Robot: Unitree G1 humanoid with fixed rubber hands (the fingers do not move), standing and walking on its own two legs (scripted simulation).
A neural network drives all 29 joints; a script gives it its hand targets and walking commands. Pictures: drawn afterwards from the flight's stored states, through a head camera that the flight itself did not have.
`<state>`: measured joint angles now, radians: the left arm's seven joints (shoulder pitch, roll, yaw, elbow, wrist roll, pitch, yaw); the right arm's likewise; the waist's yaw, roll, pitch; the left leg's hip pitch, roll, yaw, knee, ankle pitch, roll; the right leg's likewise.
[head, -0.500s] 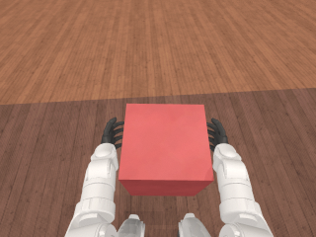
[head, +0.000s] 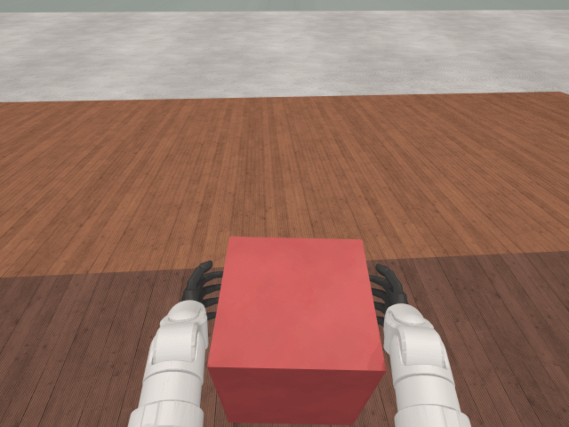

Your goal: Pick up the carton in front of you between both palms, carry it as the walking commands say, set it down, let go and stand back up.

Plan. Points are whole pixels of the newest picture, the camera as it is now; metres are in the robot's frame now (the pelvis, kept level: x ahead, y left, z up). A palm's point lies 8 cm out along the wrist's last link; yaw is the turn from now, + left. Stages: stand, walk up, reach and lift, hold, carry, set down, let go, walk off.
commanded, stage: reach and lift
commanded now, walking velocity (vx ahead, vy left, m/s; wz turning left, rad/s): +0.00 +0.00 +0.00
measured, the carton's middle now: (293, 334) +0.30 +0.00 -0.05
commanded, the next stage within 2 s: hold in 0.94 s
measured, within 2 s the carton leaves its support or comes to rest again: neither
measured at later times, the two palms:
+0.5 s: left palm (195, 305) +0.30 +0.15 +0.03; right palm (396, 308) +0.30 -0.15 +0.03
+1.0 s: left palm (191, 302) +0.30 +0.15 +0.05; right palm (398, 306) +0.29 -0.15 +0.04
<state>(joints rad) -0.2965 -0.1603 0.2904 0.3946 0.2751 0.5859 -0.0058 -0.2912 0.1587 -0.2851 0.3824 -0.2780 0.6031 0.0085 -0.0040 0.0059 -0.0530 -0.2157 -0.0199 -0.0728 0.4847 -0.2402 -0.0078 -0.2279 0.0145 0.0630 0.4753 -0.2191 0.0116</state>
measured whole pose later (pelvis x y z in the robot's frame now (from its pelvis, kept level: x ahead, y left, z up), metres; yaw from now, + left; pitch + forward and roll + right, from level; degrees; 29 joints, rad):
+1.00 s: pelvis +0.01 +0.00 +0.01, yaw +0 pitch -6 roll +0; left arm -0.25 -0.15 0.22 0.24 0.27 0.70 -0.01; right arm -0.25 0.15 -0.21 0.23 -0.27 0.71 0.01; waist 0.00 0.00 0.03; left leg -0.06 -0.02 -0.07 0.37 -0.20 -0.01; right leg -0.07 0.01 0.07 0.36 -0.18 0.01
